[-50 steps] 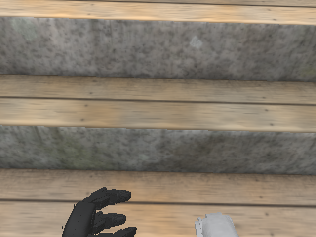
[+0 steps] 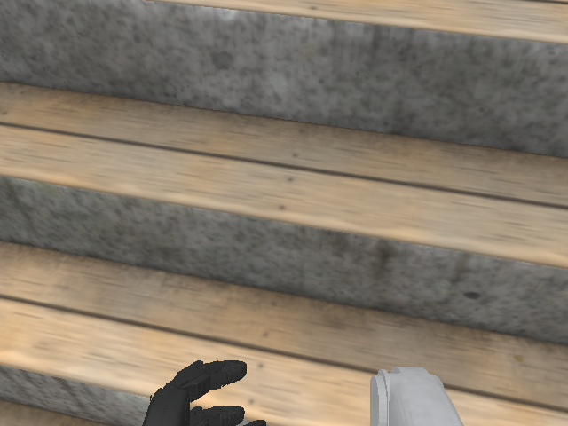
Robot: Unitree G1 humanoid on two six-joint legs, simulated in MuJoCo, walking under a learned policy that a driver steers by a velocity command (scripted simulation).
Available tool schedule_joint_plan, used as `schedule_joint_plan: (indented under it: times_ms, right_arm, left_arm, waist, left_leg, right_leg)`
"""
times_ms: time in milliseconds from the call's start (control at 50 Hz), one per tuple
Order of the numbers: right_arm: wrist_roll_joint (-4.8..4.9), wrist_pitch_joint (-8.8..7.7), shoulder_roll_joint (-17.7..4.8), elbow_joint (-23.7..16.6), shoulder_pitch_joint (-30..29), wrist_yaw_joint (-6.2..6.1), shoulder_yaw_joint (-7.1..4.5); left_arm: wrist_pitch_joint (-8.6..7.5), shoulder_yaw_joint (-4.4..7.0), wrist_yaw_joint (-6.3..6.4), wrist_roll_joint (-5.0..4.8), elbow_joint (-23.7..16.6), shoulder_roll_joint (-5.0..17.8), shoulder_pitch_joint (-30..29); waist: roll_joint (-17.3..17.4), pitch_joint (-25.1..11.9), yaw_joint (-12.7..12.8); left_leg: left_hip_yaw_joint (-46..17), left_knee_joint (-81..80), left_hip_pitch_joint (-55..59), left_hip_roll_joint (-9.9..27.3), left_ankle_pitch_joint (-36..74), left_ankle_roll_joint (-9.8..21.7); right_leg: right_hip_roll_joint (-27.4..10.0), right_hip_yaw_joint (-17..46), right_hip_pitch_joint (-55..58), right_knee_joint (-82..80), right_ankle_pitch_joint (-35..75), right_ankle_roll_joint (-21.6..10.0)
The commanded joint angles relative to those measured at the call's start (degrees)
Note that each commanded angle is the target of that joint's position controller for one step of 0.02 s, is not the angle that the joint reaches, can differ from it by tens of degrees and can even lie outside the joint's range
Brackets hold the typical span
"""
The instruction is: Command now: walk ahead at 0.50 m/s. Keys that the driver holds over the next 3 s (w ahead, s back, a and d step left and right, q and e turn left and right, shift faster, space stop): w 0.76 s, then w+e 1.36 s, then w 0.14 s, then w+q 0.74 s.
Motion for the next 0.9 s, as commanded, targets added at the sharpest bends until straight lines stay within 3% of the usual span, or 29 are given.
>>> schedule_joint_plan:
  times_ms: [20,40,60,80,100,120,140,160,180,220,260,320,380,480,540,580,600,620,640,660,680,700,720,740,780,800,860,880,900]
  right_arm:
    - [1.67,0.58,-6.78,-6.13,-3.91,-3.15,-1.26]
    - [2.73,0.4,-8.52,-8.71,-2.99,-3.23,-1.24]
    - [2.51,-0.3,-11.45,-9.08,-0.88,-2.96,-1.62]
    - [3.1,-1.16,-15.55,-9.65,-1.38,-1.72,-3.18]
    - [2.14,-1.82,-15.69,-11.81,-2.51,-0.37,-4.1]
    - [2.34,-1.78,-9.45,-15.45,-1.94,2.17,-3.74]
    - [-1.18,-1.32,-6.73,-16.77,-5.75,3.38,-4.32]
    - [-4.42,-0.68,-3.75,-21.84,-10.04,3.56,-4.49]
    - [-4.93,0.15,-0.08,-26.83,-15.42,3.0,-3.31]
    - [-3.89,2.19,6.34,-31.23,-18.08,1.25,-0.54]
    - [-2.54,3.17,7.19,-30.23,-12.78,0.82,0.69]
    - [-1.49,4.38,3.07,-30.86,-14.45,-0.64,0.71]
    - [-1.45,5.32,3.55,-32.34,-20.95,-1.84,0.51]
    - [-1.51,4.49,4.45,-41.63,-40.3,-0.77,1.76]
    - [-1.84,6.21,6.11,-47.2,-46.27,0.36,3.01]
    - [-1.26,7.72,7.97,-47.68,-47.3,1.18,4.31]
    - [0.55,7.82,7.19,-44.55,-41.41,1.63,3.9]
    - [0.9,7.54,5.43,-42.13,-36.21,1.12,2.78]
    - [1.17,7.81,2.71,-38.65,-24.4,0.45,1.48]
    - [0.12,7.85,-1.41,-37.2,-13.85,-0.12,-0.07]
    - [-1.53,7.42,-6.74,-33.61,-7.85,-0.83,-2.31]
    - [-3.58,8.76,-11.61,-33.02,-3.56,-2.18,-4.49]
    - [-2.7,9.77,-14.28,-32.47,-9.81,-2.58,-6.01]
    - [-1.94,8.43,-14.42,-31.82,-18.53,-1.5,-6.46]
    - [-1.56,6.06,-5.64,-23.2,-21.35,-1.27,-4.07]
    - [-4.71,6.34,1.26,-20.37,-19.19,4.64,0.81]
    - [-4.85,4.16,-1.47,-18.7,-26.87,6.77,-0.14]
    - [-4.85,4.13,-3.42,-17.77,-27.88,6.28,-0.2]
    - [-5.67,4.01,-2.01,-15.96,-25.17,5.59,0.81]
  left_arm:
    - [0.56,-1.85,-0.51,-1.42,-5.49,-0.38,-4.75]
    - [0.22,-0.77,-0.81,-2.83,-1.51,2.47,-0.35]
    - [0.34,0.01,-0.46,-2.32,2.1,2.6,10.72]
    - [0.1,1.53,-0.24,-2.85,3.78,6.76,19.36]
    - [0.25,3.82,-0.55,-0.39,6.16,12.55,24.92]
    - [1.13,5.92,1.4,1.53,8.18,18.25,27.54]
    - [2.72,7.91,2.6,1.32,9.49,20.48,24.27]
    - [2.64,8.84,1.52,0.9,10.41,19.97,16.38]
    - [1.72,8.27,1.09,0.5,13.64,16.64,11.66]
    - [-0.06,5.3,0.01,1.02,22.02,4.1,13.17]
    - [-1.75,4.27,-1.22,1.17,24.01,0.19,13.99]
    - [-4.46,5.0,-2.27,0.39,23.3,5.48,14.54]
    - [-6.35,6.06,-1.34,-0.51,24.97,9.93,23.41]
    - [-6.18,6.51,-0.78,1.12,24.47,9.12,31.64]
    - [-5.81,6.89,1.26,0.1,25.77,8.62,37.38]
    - [-4.86,7.83,2.22,-0.96,25.75,10.71,39.23]
    - [-4.4,6.85,1.84,-1.76,23.34,8.56,33.57]
    - [-5.63,7.02,1.27,-1.92,21.55,12.65,35.17]
    - [-6.87,7.58,0.47,-2.55,21.32,16.93,36.03]
    - [-8.37,9.1,-1.28,-3.36,19.85,21.8,32.4]
    - [-9.71,9.38,-3.41,-4.14,17.43,20.37,31.34]
    - [-9.74,9.68,-4.94,-3.47,14.76,18.48,27.38]
    - [-8.8,10.5,-5.54,-0.58,12.28,14.86,20.02]
    - [-7.96,9.42,-4.45,2.03,7.05,7.67,17.81]
    - [-5.48,6.81,-2.42,3.08,-0.23,1.63,11.69]
    - [-0.98,4.81,-7.7,-2.05,8.59,5.7,17.35]
    - [0.31,5.61,-8.85,-2.03,7.49,7.67,22.22]
    - [0.91,5.39,-9.61,-1.59,8.38,7.53,20.53]
    - [0.94,5.65,-9.48,-1.82,9.1,7.59,19.31]
  waist:
    - [3.45,-1.58,2.63]
    - [1.69,-6.5,2.35]
    - [4.83,-14.62,6.0]
    - [10.02,-20.6,10.78]
    - [7.77,-25.23,12.11]
    - [-7.05,-25.7,10.08]
    - [-14.22,-25.37,9.28]
    - [-8.34,-19.85,5.68]
    - [-4.71,-8.12,1.73]
    - [-2.25,5.16,-3.48]
    - [-1.03,7.52,-5.84]
    - [1.34,7.13,-6.61]
    - [-4.53,4.41,-3.09]
    - [-3.34,8.17,3.22]
    - [-6.38,5.5,5.31]
    - [-10.2,3.98,7.96]
    - [-5.84,1.07,3.76]
    - [-7.07,-5.47,2.48]
    - [-9.88,-14.81,-2.99]
    - [-13.6,-21.28,-8.63]
    - [-9.64,-25.88,-8.9]
    - [0.42,-25.35,-11.82]
    - [6.11,-24.13,-10.95]
    - [1.3,-20.21,-5.59]
    - [-1.97,-2.86,2.12]
    - [-7.63,10.1,-1.96]
    - [-5.67,1.26,8.55]
    - [1.27,-1.03,8.37]
    - [1.06,-0.91,8.8]
  left_leg:
    - [-1.61,-26.03,-12.88,9.99,16.44,12.1]
    - [0.31,-18.89,-10.32,9.3,48.8,14.0]
    - [0.28,-7.09,-1.38,12.88,85.77,15.36]
    - [0.29,6.99,7.25,13.68,100.01,14.49]
    - [-2.71,23.02,4.42,12.26,89.29,11.86]
    - [-3.72,42.85,-16.17,4.27,64.01,8.57]
    - [-10.33,71.62,-29.0,-4.94,18.38,7.26]
    - [-16.58,94.95,-37.92,-5.26,15.11,6.11]
    - [-14.74,102.64,-46.48,-4.55,18.41,6.77]
    - [-15.38,104.05,-54.66,-4.07,17.27,8.34]
    - [-15.24,102.81,-56.41,-4.79,14.9,7.82]
    - [-10.6,91.56,-53.76,-4.38,17.21,6.25]
    - [-6.07,105.76,-66.21,-2.0,12.8,5.67]
    - [-2.81,108.33,-84.16,3.5,1.43,6.4]
    - [1.68,92.83,-77.37,6.56,-1.53,6.62]
    - [5.71,74.47,-62.21,6.88,-12.61,8.37]
    - [12.81,59.84,-41.11,2.52,-13.34,9.3]
    - [15.34,59.36,-26.99,-3.15,-15.95,9.23]
    - [13.03,57.07,-17.66,-5.63,-14.2,10.35]
    - [7.21,45.68,-8.73,-6.06,-13.82,10.8]
    - [-11.66,40.27,2.95,1.76,-19.24,14.27]
    - [-39.57,19.0,4.6,11.96,-32.66,20.06]
    - [-59.46,0.68,0.35,16.69,-41.28,21.7]
    - [-56.88,-2.28,-3.68,18.5,-38.89,16.44]
    - [-36.05,6.55,-16.68,16.61,-31.72,10.63]
    - [-28.0,2.01,-26.13,14.21,-18.58,9.68]
    - [-9.18,-1.48,-26.3,12.9,0.33,8.43]
    - [-8.8,-4.16,-25.22,12.93,-1.94,11.03]
    - [-6.36,-3.73,-22.59,11.16,-4.54,7.83]
  right_leg:
    - [-2.27,-6.33,33.76,-32.07,-7.97,-1.65]
    - [2.95,-10.37,46.3,-40.58,-13.99,-0.89]
    - [5.76,-10.41,53.41,-38.35,-18.28,-0.75]
    - [7.87,-7.96,57.46,-49.75,-20.19,-0.52]
    - [3.99,6.24,64.35,-56.73,-22.44,-2.47]
    - [-10.21,39.23,73.13,-77.54,-38.98,-9.5]
    - [-14.22,62.35,72.92,-100.38,-49.14,-10.93]
    - [-14.78,59.95,65.78,-103.78,-50.6,-5.11]
    - [-13.72,49.24,57.01,-98.18,-45.16,-2.51]
    - [-10.01,26.77,45.43,-91.75,-27.35,1.89]
    - [-7.6,16.72,44.39,-93.56,-14.2,2.67]
    - [-5.76,7.31,43.7,-96.98,-2.71,2.27]
    - [-9.79,13.19,57.47,-101.84,-6.46,-2.06]
    - [-13.57,15.75,73.65,-109.73,-9.78,-2.15]
    - [-11.88,13.06,78.33,-117.61,-2.02,-3.19]
    - [-11.69,7.38,79.29,-127.03,15.49,-5.53]
    - [-7.61,-0.38,70.23,-124.11,36.86,-4.7]
    - [-11.11,-0.78,70.48,-114.05,82.59,-4.86]
    - [-14.01,0.02,76.66,-102.1,103.72,-4.72]
    - [-14.42,-0.01,80.23,-90.09,103.61,-3.24]
    - [-8.89,1.93,65.96,-74.99,90.39,-0.88]
    - [-0.87,3.46,54.23,-54.0,63.87,0.46]
    - [7.69,7.59,43.93,-20.62,19.3,2.14]
    - [6.98,15.59,34.42,2.16,16.83,3.96]
    - [5.26,12.6,21.2,10.22,21.31,1.04]
    - [7.27,28.27,14.08,7.61,21.68,-7.81]
    - [4.13,19.53,15.06,-0.04,19.39,-11.57]
    - [5.51,15.06,12.38,13.18,15.22,-11.7]
    - [6.15,15.22,6.22,17.88,17.35,-11.59]
Next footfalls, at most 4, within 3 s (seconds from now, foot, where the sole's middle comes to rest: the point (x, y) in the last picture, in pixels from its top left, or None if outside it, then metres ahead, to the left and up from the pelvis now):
0.08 right None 0.19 -0.10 -0.58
0.66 left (243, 346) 0.49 0.10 -0.38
1.20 right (373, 196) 0.64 -0.12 -0.17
1.64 left None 0.95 0.02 0.03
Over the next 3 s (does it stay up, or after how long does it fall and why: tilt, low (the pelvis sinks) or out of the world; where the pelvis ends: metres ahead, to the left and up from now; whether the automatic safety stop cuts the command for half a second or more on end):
stays up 1.34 -0.43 1.16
